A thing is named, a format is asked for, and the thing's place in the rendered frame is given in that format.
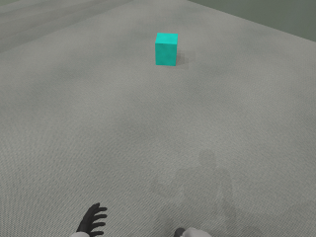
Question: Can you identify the carton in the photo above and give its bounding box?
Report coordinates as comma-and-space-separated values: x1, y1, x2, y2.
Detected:
155, 33, 178, 66

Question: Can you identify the left robot hand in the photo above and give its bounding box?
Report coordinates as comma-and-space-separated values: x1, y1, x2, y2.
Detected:
76, 202, 107, 237

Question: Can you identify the right robot foot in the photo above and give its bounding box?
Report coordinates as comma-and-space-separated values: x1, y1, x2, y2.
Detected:
174, 227, 186, 237

